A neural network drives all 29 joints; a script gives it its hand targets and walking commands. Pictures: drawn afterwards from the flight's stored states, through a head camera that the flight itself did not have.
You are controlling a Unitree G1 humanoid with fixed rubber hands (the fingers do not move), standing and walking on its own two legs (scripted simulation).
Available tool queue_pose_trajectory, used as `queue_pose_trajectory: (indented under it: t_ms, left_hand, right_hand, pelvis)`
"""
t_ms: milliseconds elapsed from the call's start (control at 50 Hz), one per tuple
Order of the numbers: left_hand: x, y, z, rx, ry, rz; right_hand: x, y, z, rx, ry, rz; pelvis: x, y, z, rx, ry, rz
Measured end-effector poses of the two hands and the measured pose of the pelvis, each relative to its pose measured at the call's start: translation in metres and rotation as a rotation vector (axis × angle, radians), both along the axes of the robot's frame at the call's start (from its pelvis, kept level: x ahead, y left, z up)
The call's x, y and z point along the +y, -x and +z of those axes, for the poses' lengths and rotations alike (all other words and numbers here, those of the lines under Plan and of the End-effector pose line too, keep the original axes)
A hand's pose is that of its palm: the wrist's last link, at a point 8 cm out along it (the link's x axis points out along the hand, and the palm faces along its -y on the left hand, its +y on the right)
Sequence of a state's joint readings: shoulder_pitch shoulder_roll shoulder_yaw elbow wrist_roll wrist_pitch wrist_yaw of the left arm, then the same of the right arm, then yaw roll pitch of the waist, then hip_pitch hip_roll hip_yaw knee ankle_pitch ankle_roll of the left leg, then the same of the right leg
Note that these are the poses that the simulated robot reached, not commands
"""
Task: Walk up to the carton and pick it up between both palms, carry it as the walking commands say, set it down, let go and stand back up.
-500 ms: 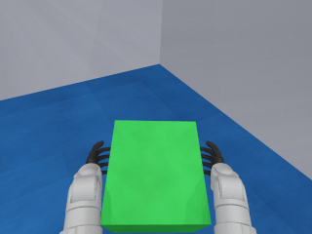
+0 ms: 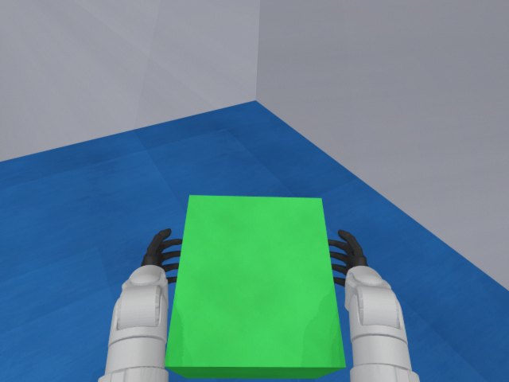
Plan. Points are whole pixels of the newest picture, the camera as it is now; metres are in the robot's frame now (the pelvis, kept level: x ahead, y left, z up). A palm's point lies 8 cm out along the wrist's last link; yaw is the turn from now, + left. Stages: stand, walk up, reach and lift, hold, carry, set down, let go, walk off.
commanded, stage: reach and lift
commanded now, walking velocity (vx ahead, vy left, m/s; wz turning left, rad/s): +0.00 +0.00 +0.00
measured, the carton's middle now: (253, 288) +0.32 +0.00 -0.03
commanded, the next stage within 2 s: hold in 0.40 s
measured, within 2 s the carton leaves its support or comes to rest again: neither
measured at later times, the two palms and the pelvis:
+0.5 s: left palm (152, 283) +0.28 +0.16 +0.04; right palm (358, 282) +0.28 -0.16 +0.05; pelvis +0.00 +0.00 +0.00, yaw +0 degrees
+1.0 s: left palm (150, 286) +0.27 +0.16 +0.04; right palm (357, 284) +0.28 -0.16 +0.05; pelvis +0.00 +0.00 +0.00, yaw +1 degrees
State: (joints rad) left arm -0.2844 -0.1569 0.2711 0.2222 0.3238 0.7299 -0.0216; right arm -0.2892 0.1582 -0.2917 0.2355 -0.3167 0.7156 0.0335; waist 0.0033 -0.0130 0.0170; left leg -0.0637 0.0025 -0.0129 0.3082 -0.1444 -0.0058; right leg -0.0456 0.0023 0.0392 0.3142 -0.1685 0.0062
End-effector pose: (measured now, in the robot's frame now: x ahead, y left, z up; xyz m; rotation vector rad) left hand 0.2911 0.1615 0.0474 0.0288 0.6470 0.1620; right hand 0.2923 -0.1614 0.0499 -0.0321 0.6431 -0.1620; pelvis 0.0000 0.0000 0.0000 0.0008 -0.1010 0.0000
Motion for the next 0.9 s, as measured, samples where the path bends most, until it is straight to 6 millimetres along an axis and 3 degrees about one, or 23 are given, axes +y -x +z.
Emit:
queue_pose_trajectory:
  t_ms: [900]
  left_hand:
    - [0.001,0.019,-0.003,0.010,-0.006,-0.006]
  right_hand:
    - [0.000,0.015,-0.002,0.011,0.007,0.018]
  pelvis:
    - [-0.001,0.002,-0.001,-0.033,0.000,0.010]
